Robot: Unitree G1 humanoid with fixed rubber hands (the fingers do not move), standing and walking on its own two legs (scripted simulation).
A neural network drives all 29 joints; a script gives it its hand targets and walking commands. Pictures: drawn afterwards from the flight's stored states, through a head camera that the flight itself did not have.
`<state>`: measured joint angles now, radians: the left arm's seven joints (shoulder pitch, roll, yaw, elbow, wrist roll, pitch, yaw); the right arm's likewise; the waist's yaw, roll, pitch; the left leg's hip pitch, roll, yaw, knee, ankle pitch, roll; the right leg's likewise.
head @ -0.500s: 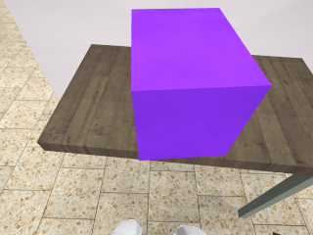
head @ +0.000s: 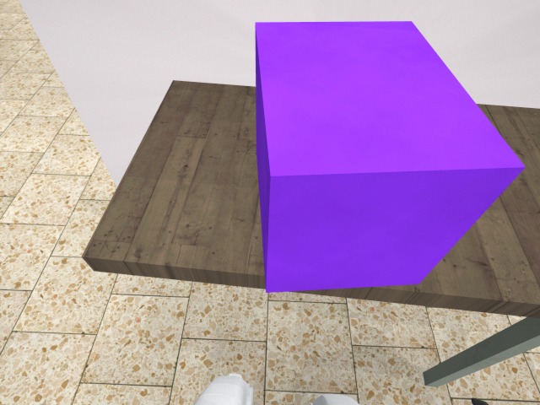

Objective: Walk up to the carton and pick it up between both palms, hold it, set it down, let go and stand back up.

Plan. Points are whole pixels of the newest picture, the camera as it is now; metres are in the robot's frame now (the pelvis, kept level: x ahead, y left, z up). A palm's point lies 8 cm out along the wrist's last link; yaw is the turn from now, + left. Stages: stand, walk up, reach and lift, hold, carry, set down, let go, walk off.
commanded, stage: walk up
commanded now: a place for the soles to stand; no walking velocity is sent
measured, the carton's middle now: (339, 156) +0.42 -0.07 +0.15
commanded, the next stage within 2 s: reach and lift in 1.22 s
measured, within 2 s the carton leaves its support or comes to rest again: neither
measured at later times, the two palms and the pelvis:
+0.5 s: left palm out of the picture +0.09 +0.28 -0.11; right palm out of the picture +0.14 -0.34 -0.09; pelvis +0.05 -0.03 +0.01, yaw +0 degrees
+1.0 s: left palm (90, 393) +0.14 +0.29 -0.10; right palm out of the picture +0.15 -0.33 -0.09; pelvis +0.07 -0.03 +0.01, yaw +0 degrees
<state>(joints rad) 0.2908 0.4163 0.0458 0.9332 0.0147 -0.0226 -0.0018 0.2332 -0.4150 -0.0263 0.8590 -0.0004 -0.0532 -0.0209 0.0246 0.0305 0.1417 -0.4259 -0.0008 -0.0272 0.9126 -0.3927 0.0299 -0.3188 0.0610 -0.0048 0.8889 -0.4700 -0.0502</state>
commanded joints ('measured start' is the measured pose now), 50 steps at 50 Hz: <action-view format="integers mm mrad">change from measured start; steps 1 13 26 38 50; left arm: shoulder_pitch -34 -16 -47 -36 -117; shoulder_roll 208 193 253 210 178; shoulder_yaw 45 56 71 54 41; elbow -73 -23 -27 2 -18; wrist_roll -19 -15 4 -1 -21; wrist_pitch -13 0 -46 -44 -26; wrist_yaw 10 3 26 9 15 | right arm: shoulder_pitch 157 -79 -18 -104 -68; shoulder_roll -342 -251 -206 -210 -262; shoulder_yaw -134 -95 -78 -70 -86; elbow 2 -64 -5 -41 -28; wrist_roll -13 -16 12 -10 -13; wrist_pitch -44 -20 18 -12 -21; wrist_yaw -11 -8 -11 -7 -13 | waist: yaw -84 -32 -19 23 -11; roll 47 181 -172 -22 56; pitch -72 34 -106 -155 -169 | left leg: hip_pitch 396 15 -8 6 179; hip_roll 361 279 47 144 290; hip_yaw -659 -287 -34 -204 -337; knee -627 -515 -85 -247 -358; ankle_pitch -60 113 -166 198 425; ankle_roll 115 204 9 98 218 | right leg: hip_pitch -461 -98 105 114 -19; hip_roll -12 -73 -322 -158 -68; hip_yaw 158 55 490 304 86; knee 292 42 -496 -350 -104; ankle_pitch -66 19 370 217 227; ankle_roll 16 32 -102 -50 16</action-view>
